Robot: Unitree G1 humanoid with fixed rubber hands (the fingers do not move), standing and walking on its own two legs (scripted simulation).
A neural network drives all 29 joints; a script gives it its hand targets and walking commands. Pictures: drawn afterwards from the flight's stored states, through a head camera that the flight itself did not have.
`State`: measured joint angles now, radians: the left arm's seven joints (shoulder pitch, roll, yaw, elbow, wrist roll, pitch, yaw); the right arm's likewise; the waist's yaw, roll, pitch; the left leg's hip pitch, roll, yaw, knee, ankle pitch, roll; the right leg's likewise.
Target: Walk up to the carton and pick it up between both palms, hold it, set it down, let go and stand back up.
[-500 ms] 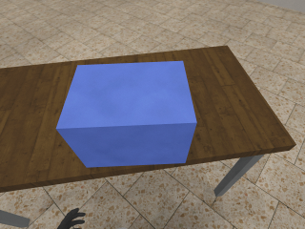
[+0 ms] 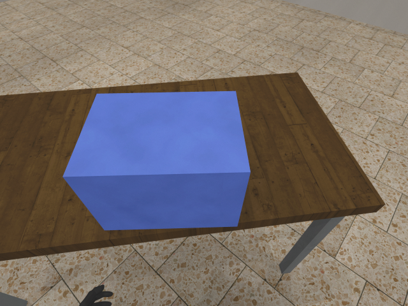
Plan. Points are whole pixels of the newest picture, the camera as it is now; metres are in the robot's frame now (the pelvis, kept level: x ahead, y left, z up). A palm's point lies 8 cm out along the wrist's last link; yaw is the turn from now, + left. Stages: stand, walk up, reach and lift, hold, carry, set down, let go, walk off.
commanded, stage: stand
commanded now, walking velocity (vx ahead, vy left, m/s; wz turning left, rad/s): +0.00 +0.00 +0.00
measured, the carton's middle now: (169, 161) +0.38 +0.08 +0.05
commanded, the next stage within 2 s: none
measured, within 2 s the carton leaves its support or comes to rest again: neither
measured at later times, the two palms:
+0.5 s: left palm out of the picture +0.11 +0.24 -0.10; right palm out of the picture +0.07 -0.27 -0.12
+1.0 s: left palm out of the picture +0.07 +0.25 -0.11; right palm out of the picture +0.05 -0.26 -0.12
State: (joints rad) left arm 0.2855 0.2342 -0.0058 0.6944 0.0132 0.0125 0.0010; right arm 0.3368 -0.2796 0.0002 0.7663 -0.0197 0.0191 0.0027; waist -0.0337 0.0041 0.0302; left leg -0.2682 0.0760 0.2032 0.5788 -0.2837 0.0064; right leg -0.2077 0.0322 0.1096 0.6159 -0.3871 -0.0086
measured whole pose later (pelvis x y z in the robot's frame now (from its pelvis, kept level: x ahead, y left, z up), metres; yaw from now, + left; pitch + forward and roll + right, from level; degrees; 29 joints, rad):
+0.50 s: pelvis +0.01 -0.01 +0.00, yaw +1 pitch -1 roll +0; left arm 0.28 0.25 0.00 0.70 0.01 0.02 0.01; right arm 0.33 -0.28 0.01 0.77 -0.02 0.03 -0.01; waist -0.03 0.01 0.02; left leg -0.27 0.10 0.16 0.62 -0.31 -0.02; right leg -0.18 0.05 0.07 0.61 -0.41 -0.03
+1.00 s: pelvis +0.00 -0.01 +0.00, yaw +2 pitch -2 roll +0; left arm 0.28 0.24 -0.01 0.76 0.00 0.01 0.01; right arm 0.32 -0.27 0.01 0.82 0.00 0.02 0.00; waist -0.02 0.01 0.05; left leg -0.25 0.08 0.16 0.56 -0.26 0.00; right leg -0.15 0.04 0.07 0.55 -0.36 -0.02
